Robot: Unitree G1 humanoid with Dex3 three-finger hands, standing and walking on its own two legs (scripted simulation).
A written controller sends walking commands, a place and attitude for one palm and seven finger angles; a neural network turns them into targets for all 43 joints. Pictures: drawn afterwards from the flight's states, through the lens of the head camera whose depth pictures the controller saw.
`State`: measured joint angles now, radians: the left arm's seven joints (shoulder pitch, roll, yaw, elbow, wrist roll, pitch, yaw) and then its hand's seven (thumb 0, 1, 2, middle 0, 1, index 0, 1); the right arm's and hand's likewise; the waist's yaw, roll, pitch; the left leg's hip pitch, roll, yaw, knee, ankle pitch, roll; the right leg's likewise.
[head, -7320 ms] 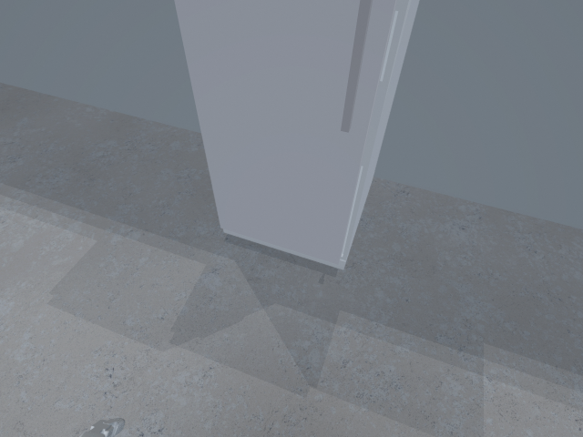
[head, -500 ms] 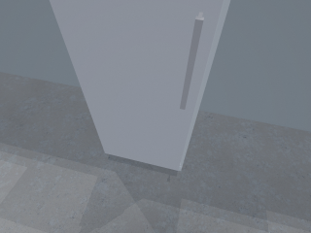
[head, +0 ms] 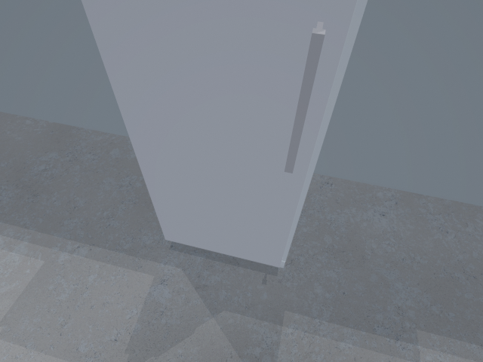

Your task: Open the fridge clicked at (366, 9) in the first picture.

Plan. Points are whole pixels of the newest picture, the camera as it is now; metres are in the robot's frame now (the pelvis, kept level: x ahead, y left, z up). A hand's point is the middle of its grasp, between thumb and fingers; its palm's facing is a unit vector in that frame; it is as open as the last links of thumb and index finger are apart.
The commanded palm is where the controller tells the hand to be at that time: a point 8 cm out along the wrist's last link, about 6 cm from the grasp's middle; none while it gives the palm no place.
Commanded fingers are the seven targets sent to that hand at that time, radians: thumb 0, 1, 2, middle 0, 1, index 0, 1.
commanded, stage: look again from close up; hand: right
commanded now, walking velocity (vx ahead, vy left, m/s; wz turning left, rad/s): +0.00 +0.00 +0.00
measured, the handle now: (301, 109) +0.57 -0.08 +0.12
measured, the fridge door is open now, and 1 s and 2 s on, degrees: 0 0 0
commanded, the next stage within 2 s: shuffle to correct the standing spot in 0.06 s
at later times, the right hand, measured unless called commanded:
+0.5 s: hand out of the picture +0.00 -0.18 -0.19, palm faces +0.03 +0.98 -0.19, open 7.4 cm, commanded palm none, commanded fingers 0.00 -0.90 -0.90 0.20 0.30 0.20 0.30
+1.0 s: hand out of the picture +0.14 -0.16 -0.19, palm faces +0.16 +0.98 -0.14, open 7.4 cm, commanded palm none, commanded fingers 0.00 -0.90 -0.90 0.20 0.30 0.20 0.30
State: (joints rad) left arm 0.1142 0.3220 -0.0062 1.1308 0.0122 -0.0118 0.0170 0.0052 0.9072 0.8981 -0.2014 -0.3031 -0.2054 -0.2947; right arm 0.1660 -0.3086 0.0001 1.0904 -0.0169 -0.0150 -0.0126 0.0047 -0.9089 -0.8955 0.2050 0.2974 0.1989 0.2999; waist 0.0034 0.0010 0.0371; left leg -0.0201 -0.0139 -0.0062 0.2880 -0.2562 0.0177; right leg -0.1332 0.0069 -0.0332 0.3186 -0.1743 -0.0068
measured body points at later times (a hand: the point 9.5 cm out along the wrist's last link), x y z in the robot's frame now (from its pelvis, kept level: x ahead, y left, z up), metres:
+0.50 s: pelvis +0.03 +0.01 -0.01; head +0.03 +0.00 +0.44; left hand +0.04 +0.24 -0.17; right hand +0.00 -0.23 -0.18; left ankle -0.06 +0.11 -0.75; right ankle +0.00 -0.11 -0.75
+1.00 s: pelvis +0.13 +0.02 +0.00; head +0.16 -0.01 +0.44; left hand +0.12 +0.25 -0.15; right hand +0.13 -0.21 -0.17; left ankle +0.21 +0.19 -0.69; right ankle +0.05 -0.08 -0.75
